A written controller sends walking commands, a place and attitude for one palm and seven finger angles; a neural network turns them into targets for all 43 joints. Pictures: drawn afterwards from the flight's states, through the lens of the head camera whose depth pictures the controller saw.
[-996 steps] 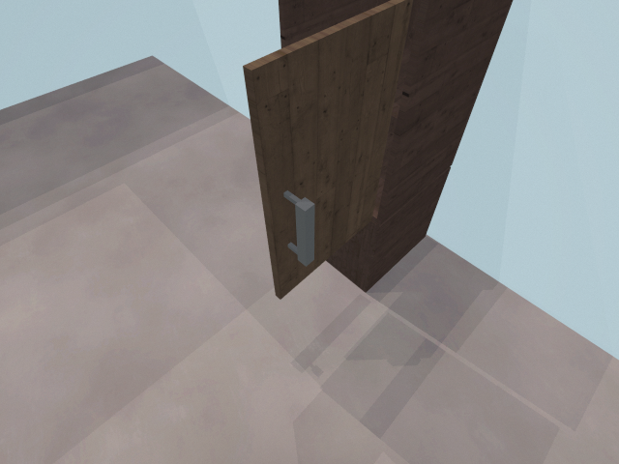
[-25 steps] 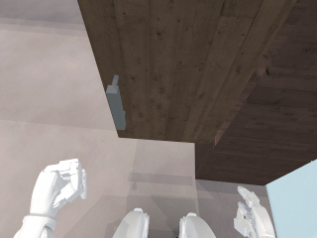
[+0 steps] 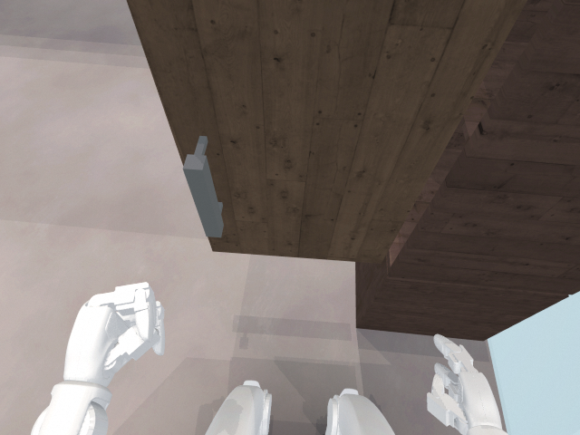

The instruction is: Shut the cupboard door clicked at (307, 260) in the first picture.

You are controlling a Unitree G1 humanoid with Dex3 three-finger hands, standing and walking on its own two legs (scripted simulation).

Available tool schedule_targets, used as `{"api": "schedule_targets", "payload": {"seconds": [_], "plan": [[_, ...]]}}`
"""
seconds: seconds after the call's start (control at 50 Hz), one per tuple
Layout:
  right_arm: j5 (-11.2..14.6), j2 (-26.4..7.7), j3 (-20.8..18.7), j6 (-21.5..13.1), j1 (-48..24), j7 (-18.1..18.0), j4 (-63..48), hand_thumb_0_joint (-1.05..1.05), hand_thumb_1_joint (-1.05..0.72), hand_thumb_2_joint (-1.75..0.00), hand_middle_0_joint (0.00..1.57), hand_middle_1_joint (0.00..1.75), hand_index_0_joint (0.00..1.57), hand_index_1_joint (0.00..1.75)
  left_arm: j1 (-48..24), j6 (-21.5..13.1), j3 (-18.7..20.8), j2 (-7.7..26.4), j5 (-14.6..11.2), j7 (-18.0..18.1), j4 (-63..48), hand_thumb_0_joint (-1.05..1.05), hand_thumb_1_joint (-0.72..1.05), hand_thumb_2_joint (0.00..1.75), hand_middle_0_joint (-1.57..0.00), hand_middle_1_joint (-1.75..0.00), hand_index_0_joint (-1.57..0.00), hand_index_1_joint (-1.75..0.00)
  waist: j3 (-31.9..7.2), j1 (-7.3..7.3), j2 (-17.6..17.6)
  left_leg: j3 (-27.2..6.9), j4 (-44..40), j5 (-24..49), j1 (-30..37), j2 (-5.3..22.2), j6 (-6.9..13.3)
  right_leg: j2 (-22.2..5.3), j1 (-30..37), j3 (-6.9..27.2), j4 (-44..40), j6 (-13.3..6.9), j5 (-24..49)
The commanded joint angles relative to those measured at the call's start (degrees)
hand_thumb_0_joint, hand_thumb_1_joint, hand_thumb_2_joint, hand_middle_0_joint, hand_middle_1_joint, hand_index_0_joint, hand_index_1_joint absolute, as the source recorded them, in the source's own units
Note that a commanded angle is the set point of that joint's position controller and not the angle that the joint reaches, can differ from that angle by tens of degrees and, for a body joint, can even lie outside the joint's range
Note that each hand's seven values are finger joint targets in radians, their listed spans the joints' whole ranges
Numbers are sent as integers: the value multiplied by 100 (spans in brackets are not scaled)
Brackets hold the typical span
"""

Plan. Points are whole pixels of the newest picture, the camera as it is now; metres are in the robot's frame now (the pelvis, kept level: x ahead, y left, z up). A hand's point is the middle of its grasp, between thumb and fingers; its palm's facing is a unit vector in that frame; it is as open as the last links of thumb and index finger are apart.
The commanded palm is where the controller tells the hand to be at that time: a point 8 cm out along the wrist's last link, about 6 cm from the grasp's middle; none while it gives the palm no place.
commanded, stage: bring the fist close to the handle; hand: left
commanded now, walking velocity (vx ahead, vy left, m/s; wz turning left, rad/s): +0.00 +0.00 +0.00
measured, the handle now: (209, 189) +0.45 +0.16 +0.03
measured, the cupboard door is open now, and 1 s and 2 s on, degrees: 92 92 83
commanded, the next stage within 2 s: push the door shut along its arc in 1.24 s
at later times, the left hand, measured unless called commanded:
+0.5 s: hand (193, 285) +0.30 +0.15 +0.04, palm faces -0.02 -1.00 -0.03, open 3.1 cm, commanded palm +0.29 +0.20 +0.04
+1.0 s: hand (220, 245) +0.36 +0.13 +0.04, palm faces -0.01 -1.00 -0.02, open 3.1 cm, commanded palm +0.33 +0.18 +0.04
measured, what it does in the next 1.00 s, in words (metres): stands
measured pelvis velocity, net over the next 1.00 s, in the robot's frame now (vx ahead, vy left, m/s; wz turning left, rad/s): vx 0.00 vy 0.01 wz -0.02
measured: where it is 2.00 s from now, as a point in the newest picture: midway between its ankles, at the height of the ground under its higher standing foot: outside the picture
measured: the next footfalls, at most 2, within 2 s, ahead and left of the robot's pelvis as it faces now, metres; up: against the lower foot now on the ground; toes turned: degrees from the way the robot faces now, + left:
none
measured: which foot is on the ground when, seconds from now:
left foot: down 0.00-1.00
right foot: down 0.00-1.00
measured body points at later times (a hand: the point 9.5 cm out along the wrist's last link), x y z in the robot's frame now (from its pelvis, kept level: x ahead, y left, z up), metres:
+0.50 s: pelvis +0.00 +0.00 +0.00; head +0.08 +0.01 +0.45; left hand +0.29 +0.20 +0.04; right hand +0.17 -0.24 -0.09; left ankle +0.02 +0.09 -0.62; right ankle +0.03 -0.09 -0.62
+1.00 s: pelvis +0.00 +0.01 +0.01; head +0.10 +0.01 +0.45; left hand +0.35 +0.18 +0.04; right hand +0.14 -0.24 -0.10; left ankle +0.02 +0.09 -0.62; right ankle +0.03 -0.09 -0.62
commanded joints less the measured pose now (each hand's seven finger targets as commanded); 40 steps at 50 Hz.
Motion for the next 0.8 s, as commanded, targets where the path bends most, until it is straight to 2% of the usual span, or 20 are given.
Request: {"api": "schedule_targets", "payload": {"seconds": [0.0,0.06,0.1,0.16,0.2,0.24,0.32,0.36,0.38,0.4,0.46,0.48,0.5,0.54,0.6,0.62,0.7,0.74,0.76,0.78], "plan": [[15,-766,-325,-272,-56,-22,-806,0,-90,-90,20,30,20,30,-571,-305,196,545,-65,8,-1223,0,90,90,-130,-150,-130,-150,-1606,-104,201,-336,-1111,1638,950,91,-99,-54,1394,710,-1062,150,1372],[12,-786,-321,-204,-39,-6,-838,0,-90,-90,20,30,20,30,-634,-165,208,596,-8,104,-1136,0,90,90,-130,-150,-130,-150,-1550,-72,153,-362,-1203,1660,945,97,-108,-39,1424,665,-1066,132,1385],[17,-766,-313,-160,-51,22,-867,0,-90,-90,20,30,20,30,-751,-106,20,397,62,197,-1094,0,90,90,-130,-150,-130,-150,-1494,-107,119,-356,-1249,1599,1009,100,-111,-46,1344,621,-1083,151,1336],[-7,-785,-307,-90,-48,27,-831,0,-90,-90,20,30,20,30,-1109,-71,90,498,167,406,-881,0,90,90,-130,-150,-130,-150,-1343,-143,-76,-356,-1230,1397,846,97,-94,-48,1314,658,-1148,148,1133],[-12,-757,-303,-65,-81,54,-854,0,-90,-90,20,30,20,30,-1266,-130,-77,329,236,489,-850,0,90,90,-130,-150,-130,-150,-1401,-156,-16,-331,-1248,1321,892,90,-99,-68,1270,666,-1139,157,1059],[-24,-768,-307,-38,-81,67,-820,0,-90,-90,20,30,20,30,-1376,-193,-16,378,268,592,-796,0,90,90,-130,-150,-130,-150,-1465,-119,33,-347,-1299,1279,954,95,-118,-67,1230,641,-1130,143,982],[-32,-778,-302,35,-62,87,-726,0,-90,-90,20,30,20,30,-1924,-236,-103,346,351,669,-528,0,90,90,-130,-150,-130,-150,-1481,-200,-47,-343,-1287,1268,950,98,-110,-77,1222,669,-1148,151,998],[-36,-794,-317,65,-30,88,-704,0,-90,-90,20,30,20,30,-1927,-232,14,438,337,705,-487,0,90,90,-130,-150,-130,-150,-1658,-124,-11,-324,-1296,1426,995,95,-110,-77,1394,693,-1140,134,1171],[-32,-767,-299,89,-57,108,-719,0,-90,-90,20,30,20,30,-1989,-221,-192,252,375,698,-425,0,90,90,-130,-150,-130,-150,-1651,-147,118,-317,-1323,1463,1085,93,-119,-86,1342,668,-1129,134,1217],[-31,-782,-302,106,-25,111,-674,0,-90,-90,20,30,20,30,-2213,-215,-212,265,387,718,-388,0,90,90,-130,-150,-130,-150,-1629,-206,73,-350,-1334,1487,1124,108,-129,-86,1269,638,-1116,138,1234],[-45,-813,-310,174,29,106,-602,0,-90,-90,20,30,20,30,-2372,-160,-89,340,398,791,-61,0,90,90,-130,-150,-130,-150,-1620,-212,-154,-343,-1309,1473,1033,110,-106,-74,1347,667,-1167,151,1259],[-43,-791,-301,185,2,115,-587,0,-90,-90,20,30,20,30,-2649,-169,-262,184,426,784,-50,0,90,90,-130,-150,-130,-150,-1625,-282,-92,-318,-1284,1500,1058,106,-104,-93,1325,677,-1149,164,1327],[-42,-797,-316,202,33,113,-546,0,-90,-90,20,30,20,30,-2726,-181,-124,278,415,812,32,0,90,90,-130,-150,-130,-150,-1675,-246,-157,-324,-1294,1485,1056,110,-115,-97,1350,676,-1152,165,1304],[-41,-788,-316,242,8,132,-577,0,-90,-90,20,30,20,30,-2748,-204,-224,169,440,836,61,0,90,90,-130,-150,-130,-150,-1734,-196,23,-321,-1347,1591,1178,104,-132,-100,1356,652,-1133,143,1380],[-54,-793,-332,303,54,150,-514,0,-90,-90,20,30,20,30,-3049,-219,-294,117,505,904,253,0,90,90,-130,-150,-130,-150,-1766,-265,-37,-327,-1325,1726,1295,134,-141,-97,1298,644,-1122,154,1522],[-60,-790,-330,312,58,161,-501,0,-90,-90,20,30,20,30,-3208,-239,-366,51,519,921,231,0,90,90,-130,-150,-130,-150,-1821,-267,75,-345,-1335,1731,1365,134,-153,-100,1238,620,-1094,148,1498],[-76,-810,-337,404,113,182,-415,0,-90,-90,20,30,20,30,-3708,-235,-431,-29,612,1065,608,0,90,90,-130,-150,-130,-150,-1761,-356,-68,-382,-1325,1718,1387,150,-156,-94,1106,598,-1088,154,1477],[-80,-809,-336,444,119,198,-400,0,-90,-90,20,30,20,30,-3850,-254,-392,-22,628,1123,754,0,90,90,-130,-150,-130,-150,-1793,-349,-99,-368,-1336,1662,1381,140,-158,-99,1133,611,-1113,157,1437],[-92,-834,-352,471,152,188,-386,0,-90,-90,20,30,20,30,-3930,-276,-202,171,640,1171,750,0,90,90,-130,-150,-130,-150,-1892,-288,1,-358,-1321,1737,1394,138,-164,-93,1188,632,-1085,138,1502],[-93,-815,-335,497,143,206,-382,0,-90,-90,20,30,20,30,-3990,-288,-292,62,679,1185,886,0,90,90,-130,-150,-130,-150,-1876,-310,-23,-354,-1345,1732,1427,137,-175,-103,1161,621,-1083,144,1491]]}}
